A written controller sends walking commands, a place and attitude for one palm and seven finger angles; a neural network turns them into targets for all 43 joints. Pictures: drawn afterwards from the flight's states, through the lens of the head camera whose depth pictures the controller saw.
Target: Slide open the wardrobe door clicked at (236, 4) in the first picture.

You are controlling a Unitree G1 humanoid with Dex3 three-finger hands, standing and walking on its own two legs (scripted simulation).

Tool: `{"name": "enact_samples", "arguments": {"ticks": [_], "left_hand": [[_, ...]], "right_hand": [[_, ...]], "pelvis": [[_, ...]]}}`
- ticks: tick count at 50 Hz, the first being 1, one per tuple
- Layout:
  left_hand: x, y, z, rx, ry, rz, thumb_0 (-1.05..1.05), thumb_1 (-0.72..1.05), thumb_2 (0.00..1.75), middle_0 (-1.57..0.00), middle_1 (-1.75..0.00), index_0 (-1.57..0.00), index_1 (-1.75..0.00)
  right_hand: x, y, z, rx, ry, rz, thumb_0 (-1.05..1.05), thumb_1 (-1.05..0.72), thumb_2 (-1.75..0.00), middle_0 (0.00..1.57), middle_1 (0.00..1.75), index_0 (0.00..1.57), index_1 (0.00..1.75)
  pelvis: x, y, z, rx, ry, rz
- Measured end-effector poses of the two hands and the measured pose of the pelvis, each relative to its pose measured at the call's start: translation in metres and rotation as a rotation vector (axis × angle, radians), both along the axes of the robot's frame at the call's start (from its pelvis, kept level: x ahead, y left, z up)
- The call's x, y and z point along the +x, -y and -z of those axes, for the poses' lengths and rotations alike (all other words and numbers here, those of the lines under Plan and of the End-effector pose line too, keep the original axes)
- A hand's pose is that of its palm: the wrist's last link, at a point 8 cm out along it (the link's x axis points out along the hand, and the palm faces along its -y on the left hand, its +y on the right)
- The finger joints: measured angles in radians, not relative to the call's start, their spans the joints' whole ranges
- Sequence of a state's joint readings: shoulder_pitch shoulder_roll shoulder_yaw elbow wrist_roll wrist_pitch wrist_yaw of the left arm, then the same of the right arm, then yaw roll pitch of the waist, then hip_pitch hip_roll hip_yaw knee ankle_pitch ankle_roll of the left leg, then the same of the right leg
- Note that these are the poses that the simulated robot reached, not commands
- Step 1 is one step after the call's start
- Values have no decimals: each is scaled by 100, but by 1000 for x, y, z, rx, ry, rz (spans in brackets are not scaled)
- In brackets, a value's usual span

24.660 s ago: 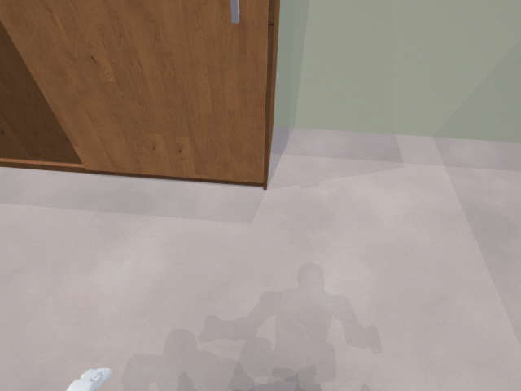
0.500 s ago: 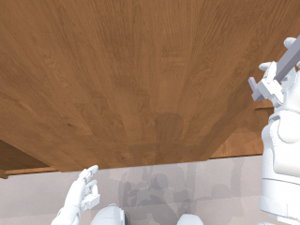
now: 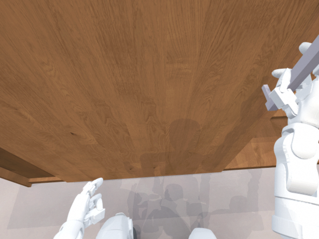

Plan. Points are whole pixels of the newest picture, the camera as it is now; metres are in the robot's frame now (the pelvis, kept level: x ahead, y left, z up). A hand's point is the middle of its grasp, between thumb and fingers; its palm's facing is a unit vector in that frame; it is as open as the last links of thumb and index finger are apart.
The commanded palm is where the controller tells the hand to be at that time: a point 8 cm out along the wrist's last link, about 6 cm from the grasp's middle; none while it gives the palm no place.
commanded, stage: step sideways, sliding the door along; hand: right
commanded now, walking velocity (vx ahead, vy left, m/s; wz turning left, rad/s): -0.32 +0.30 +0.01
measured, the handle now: (296, 61) +0.39 -0.30 +0.19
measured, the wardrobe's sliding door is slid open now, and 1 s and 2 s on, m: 0.67 0.67 0.66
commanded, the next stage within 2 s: stop walking and hold the door there in 0.30 s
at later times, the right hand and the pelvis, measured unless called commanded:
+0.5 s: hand (280, 90) +0.35 -0.26 +0.16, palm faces +0.56 +0.81 -0.20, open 7.3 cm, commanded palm +0.30 -0.27 +0.14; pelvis +0.02 +0.07 +0.01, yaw +2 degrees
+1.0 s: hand (279, 88) +0.35 -0.26 +0.16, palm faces +0.65 +0.73 -0.22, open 7.2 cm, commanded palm +0.30 -0.28 +0.14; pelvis -0.01 +0.10 -0.02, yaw +6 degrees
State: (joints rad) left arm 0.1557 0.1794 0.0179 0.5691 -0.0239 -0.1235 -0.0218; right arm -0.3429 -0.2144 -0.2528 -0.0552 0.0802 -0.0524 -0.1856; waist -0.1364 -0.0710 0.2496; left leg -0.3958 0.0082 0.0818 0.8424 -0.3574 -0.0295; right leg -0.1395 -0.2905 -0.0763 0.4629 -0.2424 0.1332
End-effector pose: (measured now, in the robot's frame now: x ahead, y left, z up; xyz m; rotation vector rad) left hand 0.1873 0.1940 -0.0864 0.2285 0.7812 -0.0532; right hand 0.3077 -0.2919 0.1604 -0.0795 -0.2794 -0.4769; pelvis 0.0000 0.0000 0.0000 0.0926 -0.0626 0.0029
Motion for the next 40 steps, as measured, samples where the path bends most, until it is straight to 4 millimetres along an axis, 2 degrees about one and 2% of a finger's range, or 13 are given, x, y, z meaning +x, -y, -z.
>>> {"name": "enact_samples", "arguments": {"ticks": [5,9,12,15,21,27,31,34,37,40], "left_hand": [[19,-25,17,-68,53,17,1,91,90,-20,-30,-20,-30],[29,-54,25,-41,46,-38,1,91,90,-20,-30,-20,-30],[26,-72,20,26,17,-74,1,91,90,-20,-30,-20,-30],[19,-85,16,85,-4,-90,1,91,90,-20,-30,-19,-30],[4,-87,-11,88,-46,-31,1,91,90,-20,-29,-19,-30],[0,-101,-24,56,-3,-90,1,91,90,-20,-30,-20,-30],[0,-124,-15,18,58,-125,1,91,90,-20,-30,-20,-31],[1,-152,6,11,101,-156,1,90,90,-21,-30,-20,-31],[-8,-182,25,34,95,-244,1,91,90,-21,-30,-20,-31],[-31,-202,30,70,51,-314,1,91,90,-20,-30,-20,-30]], "right_hand": [[1,-7,0,-57,-13,122,-2,-79,-88,33,141,0,117],[0,-10,-2,-70,-42,181,-3,-78,-88,34,141,0,115],[0,-10,-2,-62,-42,184,-3,-78,-87,34,140,1,115],[0,-8,0,-53,-11,151,-3,-78,-87,35,140,1,113],[0,-8,-1,-19,-14,147,-1,-78,-86,33,140,5,112],[-4,5,-9,-216,-126,137,-8,-66,-83,38,140,9,120],[-5,1,-13,-243,-188,207,-9,-65,-82,40,137,9,124],[-5,-4,-14,-279,-211,278,-11,-65,-84,40,133,7,124],[-6,-7,-15,-269,-239,323,-12,-65,-84,40,132,7,124],[-6,-9,-16,-229,-246,336,-10,-65,-84,39,130,10,124]], "pelvis": [[9,-41,17,-44,-6,4],[5,-48,15,-58,-40,18],[3,-45,9,-69,-61,34],[4,-45,13,-32,-50,26],[8,-58,-6,24,-14,7],[19,-81,-12,39,-29,-52],[25,-100,-4,2,-29,-78],[30,-117,18,-63,-30,-78],[20,-115,24,-64,-22,-90],[11,-112,21,-91,-8,-90]]}}
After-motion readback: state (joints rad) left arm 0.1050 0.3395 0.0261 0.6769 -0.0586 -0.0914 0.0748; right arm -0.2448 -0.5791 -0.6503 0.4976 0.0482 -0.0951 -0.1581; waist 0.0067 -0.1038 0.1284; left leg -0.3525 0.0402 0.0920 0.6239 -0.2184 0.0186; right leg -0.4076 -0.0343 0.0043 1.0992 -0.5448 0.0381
